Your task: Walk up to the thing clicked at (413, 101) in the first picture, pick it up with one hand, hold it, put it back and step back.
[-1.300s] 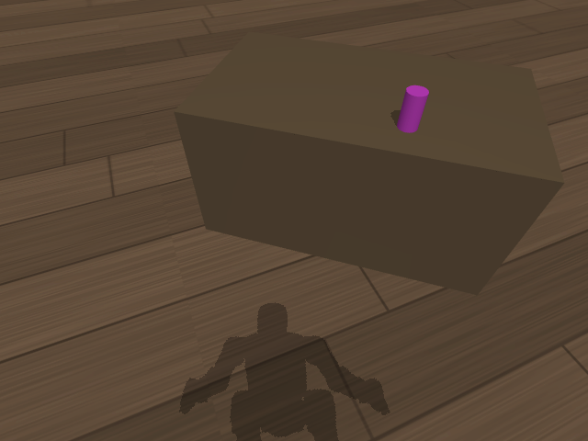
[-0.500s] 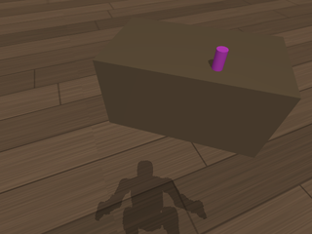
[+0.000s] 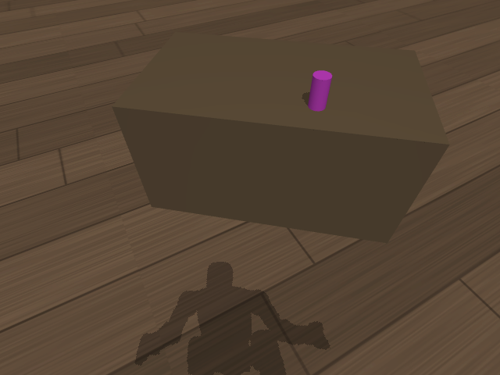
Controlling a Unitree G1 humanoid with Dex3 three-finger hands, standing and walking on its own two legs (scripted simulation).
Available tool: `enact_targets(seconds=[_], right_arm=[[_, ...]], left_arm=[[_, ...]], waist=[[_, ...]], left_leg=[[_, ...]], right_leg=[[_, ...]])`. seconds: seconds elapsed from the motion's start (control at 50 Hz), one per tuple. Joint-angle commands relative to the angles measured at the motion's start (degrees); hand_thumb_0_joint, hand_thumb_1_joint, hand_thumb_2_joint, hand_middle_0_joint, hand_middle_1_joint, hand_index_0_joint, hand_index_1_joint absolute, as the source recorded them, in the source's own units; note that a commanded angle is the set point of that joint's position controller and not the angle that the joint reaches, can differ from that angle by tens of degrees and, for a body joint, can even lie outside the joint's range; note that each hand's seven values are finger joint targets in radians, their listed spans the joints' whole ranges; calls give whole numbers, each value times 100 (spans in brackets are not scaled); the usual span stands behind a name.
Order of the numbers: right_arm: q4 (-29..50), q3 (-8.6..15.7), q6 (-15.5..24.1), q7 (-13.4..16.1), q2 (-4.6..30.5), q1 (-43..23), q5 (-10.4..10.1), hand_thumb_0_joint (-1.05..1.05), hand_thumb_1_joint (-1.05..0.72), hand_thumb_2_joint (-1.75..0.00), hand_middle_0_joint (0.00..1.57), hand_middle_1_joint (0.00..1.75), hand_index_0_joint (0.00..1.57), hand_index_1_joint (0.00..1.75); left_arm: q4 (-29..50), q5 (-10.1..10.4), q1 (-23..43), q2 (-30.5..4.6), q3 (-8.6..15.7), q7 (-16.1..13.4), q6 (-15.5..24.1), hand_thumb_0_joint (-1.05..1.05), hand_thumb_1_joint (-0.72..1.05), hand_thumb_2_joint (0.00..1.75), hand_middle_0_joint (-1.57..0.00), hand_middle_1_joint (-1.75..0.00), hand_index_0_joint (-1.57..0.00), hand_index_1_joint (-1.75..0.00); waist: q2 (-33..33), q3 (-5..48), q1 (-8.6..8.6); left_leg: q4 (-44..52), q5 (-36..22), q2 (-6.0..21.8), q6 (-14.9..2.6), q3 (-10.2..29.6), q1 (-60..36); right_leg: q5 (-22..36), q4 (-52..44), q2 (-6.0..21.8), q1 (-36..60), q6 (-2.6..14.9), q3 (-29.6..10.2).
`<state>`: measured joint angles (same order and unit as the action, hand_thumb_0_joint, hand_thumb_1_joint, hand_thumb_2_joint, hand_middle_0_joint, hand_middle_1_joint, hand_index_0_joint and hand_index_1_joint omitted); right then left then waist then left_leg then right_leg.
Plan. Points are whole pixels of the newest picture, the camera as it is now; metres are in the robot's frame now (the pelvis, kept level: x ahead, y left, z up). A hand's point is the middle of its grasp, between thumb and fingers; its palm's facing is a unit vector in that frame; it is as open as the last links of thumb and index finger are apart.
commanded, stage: walk up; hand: right
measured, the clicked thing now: (319, 91) +1.03 -0.26 -0.11
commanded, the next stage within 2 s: none
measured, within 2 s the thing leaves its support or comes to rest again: neither
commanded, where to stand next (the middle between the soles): +0.65 +0.05 m, yaw -13 degrees
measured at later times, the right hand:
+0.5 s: hand (396, 315) +0.26 -0.28 -0.14, palm faces +0.03 +0.93 -0.36, open 7.3 cm
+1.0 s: hand (369, 275) +0.36 -0.26 -0.17, palm faces +0.13 +0.94 -0.32, open 7.3 cm
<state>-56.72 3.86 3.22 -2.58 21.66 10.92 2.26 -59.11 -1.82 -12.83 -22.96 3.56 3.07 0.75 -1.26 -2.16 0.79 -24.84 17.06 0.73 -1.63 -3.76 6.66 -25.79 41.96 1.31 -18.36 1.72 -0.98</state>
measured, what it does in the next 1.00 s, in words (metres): walks ahead: right foot, then left foot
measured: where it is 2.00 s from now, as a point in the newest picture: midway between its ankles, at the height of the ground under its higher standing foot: (233, 289)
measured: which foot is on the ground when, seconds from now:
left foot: down 0.00-0.10, up 0.12-0.48, down 0.50-0.90, up 0.92-1.00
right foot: up 0.00-0.06, down 0.08-0.52, up 0.54-0.88, down 0.90-1.00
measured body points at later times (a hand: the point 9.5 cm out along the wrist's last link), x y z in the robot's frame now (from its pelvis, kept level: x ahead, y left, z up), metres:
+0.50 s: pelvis +0.18 +0.00 -0.02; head +0.21 +0.01 +0.43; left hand +0.23 +0.33 -0.13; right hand +0.26 -0.33 -0.12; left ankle +0.31 +0.12 -0.74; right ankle +0.07 -0.14 -0.74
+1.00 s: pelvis +0.38 +0.01 -0.02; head +0.39 -0.02 +0.43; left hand +0.52 +0.32 -0.10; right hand +0.35 -0.31 -0.15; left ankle +0.34 +0.13 -0.68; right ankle +0.41 -0.12 -0.74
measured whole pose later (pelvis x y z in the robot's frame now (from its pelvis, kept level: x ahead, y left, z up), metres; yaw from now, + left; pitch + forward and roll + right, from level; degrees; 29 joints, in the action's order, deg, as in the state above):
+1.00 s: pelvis +0.38 +0.01 -0.02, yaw -11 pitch -2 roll -1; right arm -47.3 3.4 -0.9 -3.9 24.8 19.5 1.2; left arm -46.8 -0.1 -16.6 -23.8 3.1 0.7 6.2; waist 4.6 -5.1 0.8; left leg -61.8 29.2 1.3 -1.7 -1.1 20.6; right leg -15.4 38.2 0.7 -20.6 2.0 3.3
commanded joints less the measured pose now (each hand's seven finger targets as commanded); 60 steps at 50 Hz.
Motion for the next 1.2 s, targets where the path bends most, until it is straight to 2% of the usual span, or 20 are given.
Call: enact_targets(seconds=[0.0, 0.06, 0.08, 0.1, 0.12, 0.24, 0.36, 0.46, 0.48, 0.5, 0.52, 0.62, 0.72, 0.84, 0.86, 0.88, 0.9, 0.94, 1.04, 1.18], right_arm=[[763, 456, 71, 28, 1671, -643, 71, 0, -90, -90, 20, 30, 20, 30], [973, 320, -48, -23, 1256, -635, 63, 0, -90, -90, 20, 30, 20, 30], [1111, 168, -49, -54, 803, -479, 6, 0, -90, -90, 20, 30, 20, 30], [1172, 191, -109, -27, 1028, -516, -31, 0, -90, -90, 20, 30, 20, 30], [1096, 279, -123, -2, 1402, -535, -24, 0, -90, -90, 20, 30, 20, 30], [862, 309, -139, -155, 1294, 236, -39, 0, -90, -90, 20, 30, 20, 30], [1311, 398, -106, -261, 1233, -427, 3, 0, -90, -90, 20, 30, 20, 30], [1117, 573, 1, -230, 1397, 712, -5, 0, -90, -90, 20, 30, 20, 30], [974, 691, 58, -164, 1719, 1459, 52, 0, -90, -90, 20, 30, 20, 30], [1094, 787, 113, -110, 2148, 1621, 75, 0, -90, -90, 20, 30, 20, 30], [1201, 803, 83, -103, 2246, 1330, -180, 0, -90, -90, 20, 30, 20, 30], [1455, 452, 119, -19, 1531, 481, -188, 0, -90, -90, 20, 30, 20, 30], [1571, 448, 121, -63, 1626, 803, -103, 0, -90, -90, 20, 30, 20, 30], [1844, 325, -27, -128, 1377, 453, -131, 0, -90, -90, 20, 30, 20, 30], [1882, 238, -25, -121, 1185, 561, -138, 0, -90, -90, 20, 30, 20, 30], [1961, 138, -21, -117, 857, 745, -135, 0, -90, -90, 20, 30, 20, 30], [1913, 248, -121, -68, 1281, 699, -82, 0, -90, -90, 20, 30, 20, 30], [1756, 347, -157, -23, 1588, 561, -116, 0, -90, -90, 20, 30, 20, 30], [1428, 370, -213, -137, 1377, 936, -89, 0, -90, -90, 20, 30, 20, 30], [1493, 525, -149, -275, 1321, 641, -70, 0, -90, -90, 20, 30, 20, 30]], left_arm=[[714, 38, 63, -1072, 258, 95, 294, 0, 90, 90, -20, -30, -20, -30], [285, 3, -1404, -1405, 512, -26, 359, 0, 90, 90, -20, -30, -20, -30], [324, -37, -1891, -1961, 691, -142, 415, 0, 90, 90, -20, -30, -20, -30], [585, -15, -1515, -2149, 619, -150, 444, 0, 90, 90, -20, -30, -20, -30], [831, 80, -963, -2131, 585, -153, 438, 0, 90, 90, -20, -30, -20, -30], [1122, 189, -684, -1541, 410, -227, 547, 0, 90, 90, -20, -30, -20, -30], [1350, 151, -820, -1747, 439, -236, 569, 0, 90, 90, -20, -30, -20, -30], [1490, 106, -595, -1647, 359, -290, 553, 0, 90, 90, -20, -30, -20, -30], [1518, 133, -875, -1307, 239, -300, 544, 0, 90, 90, -20, -30, -20, -30], [1561, 276, -1217, -804, 117, -321, 545, 0, 90, 90, -20, -30, -20, -30], [1445, 228, -1106, -1395, 245, -416, 524, 0, 90, 90, -20, -30, -20, -30], [1117, 257, -1285, -1296, 201, -233, 469, 0, 90, 90, -20, -30, -20, -30], [1424, 149, -618, -1161, 222, -163, 451, 0, 90, 90, -20, -30, -20, -30], [1143, 125, -1172, -1263, 392, -228, 566, 0, 90, 90, -20, -30, -20, -30], [1114, 108, -1547, -1510, 498, -289, 595, 0, 90, 90, -20, -30, -20, -30], [1149, 70, -1970, -2014, 642, -362, 647, 0, 90, 90, -20, -30, -20, -30], [1292, 147, -1753, -2228, 610, -389, 634, 0, 90, 90, -20, -30, -20, -30], [1467, 229, -1204, -2065, 548, -422, 615, 0, 90, 90, -20, -30, -20, -30], [1551, 157, -849, -1778, 436, -418, 632, 0, 90, 90, -20, -30, -20, -30], [1587, 89, -556, -2075, 461, -390, 614, 0, 90, 90, -20, -30, -20, -30]], waist=[[1214, -179, -145], [-225, 325, -773], [-1850, 284, -1028], [-1511, 77, -706], [-572, -406, -499], [-438, -365, -168], [-471, -519, -314], [61, 135, 442], [1075, 597, 747], [2313, 795, 644], [1522, 844, 547], [1072, -119, -22], [1135, -116, 169], [266, 225, -364], [-236, 423, -621], [-1504, 647, -765], [-924, 472, -654], [-237, 38, -470], [-622, 6, -130], [-795, 7, 67]], left_leg=[[1173, 1104, 1552, -932, 1203, 65], [-1379, 898, 607, -443, -48, 1707], [-3211, 1658, -127, -129, -336, 3111], [-3856, 1658, -205, 55, 376, 3324], [-4057, 1276, 257, 101, 810, 3237], [-2889, 63, 605, 171, 733, 2587], [-1467, -576, 561, 208, 407, 1981], [-760, -482, 152, -75, 11, -325], [-176, 344, 471, -358, 614, -1265], [676, 902, 2043, -906, 3454, -1900], [1068, 1318, 2541, -1522, 4240, -1271], [891, -372, 1494, -1040, 1389, 405], [892, -767, 1626, -1359, 1087, 277], [-680, -399, 1002, -744, 263, 1535], [-1655, -382, 720, -507, 37, 2098], [-3437, 1053, 18, -165, -294, 3042], [-4125, 1694, -13, -49, 433, 3421], [-4451, 1374, 434, 10, 929, 3520], [-3325, 578, 529, 158, 573, 2532], [-1608, 58, 366, 58, -29, 946]], right_leg=[[262, -495, 389, -285, -49, 14], [1197, -1509, -126, 2557, -103, 254], [-732, -2598, 865, 3095, 259, -1854], [-1600, -3537, 2064, 2243, 984, -4198], [-1551, -3453, 2220, 1708, 1329, -4127], [1099, -2862, 1189, 1194, 1025, -1530], [963, -2661, 1059, 549, 934, -1082], [2664, -706, 786, -94, 588, -558], [2775, 1186, 273, -544, 384, -124], [246, 2531, -689, -1949, 65, 70], [-607, 3170, -449, -1921, 190, -479], [455, 1978, 213, -1190, 46, -295], [598, 464, 308, -1070, -98, 225], [1764, -1030, -203, 1437, 59, 621], [1175, -1268, 11, 2215, 246, 91], [440, -2018, 1537, 2729, 805, -2319], [-130, -2590, 2449, 2285, 1519, -3960], [526, -2433, 2328, 1689, 1781, -3338], [2020, -2046, 1395, 627, 1252, -1227], [420, -1759, 1204, -659, 945, -713]])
